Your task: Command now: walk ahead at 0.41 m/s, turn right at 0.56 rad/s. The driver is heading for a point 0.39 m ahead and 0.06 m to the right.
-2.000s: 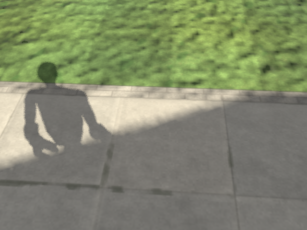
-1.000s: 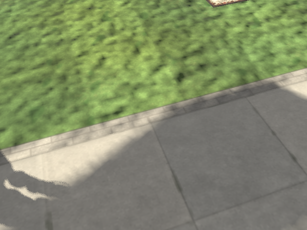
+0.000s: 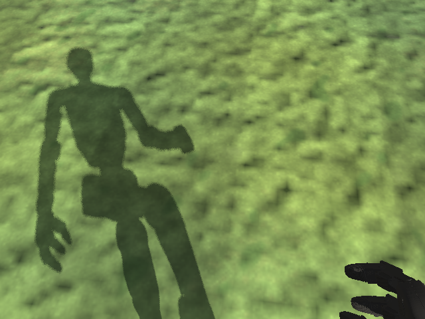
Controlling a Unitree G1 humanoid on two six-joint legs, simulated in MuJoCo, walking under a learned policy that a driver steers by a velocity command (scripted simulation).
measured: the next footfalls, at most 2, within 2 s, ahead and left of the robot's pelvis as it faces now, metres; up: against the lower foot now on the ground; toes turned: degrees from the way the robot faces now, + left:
left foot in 0.10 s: +0.30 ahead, +0.11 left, +0.00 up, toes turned -9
right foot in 0.54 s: +0.17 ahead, -0.12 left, +0.00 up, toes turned -34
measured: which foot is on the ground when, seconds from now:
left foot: up 0.00-0.08, down 0.10-0.52, up 0.54-0.92, down 0.94-1.00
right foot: down 0.00-0.10, up 0.12-0.52, down 0.54-1.00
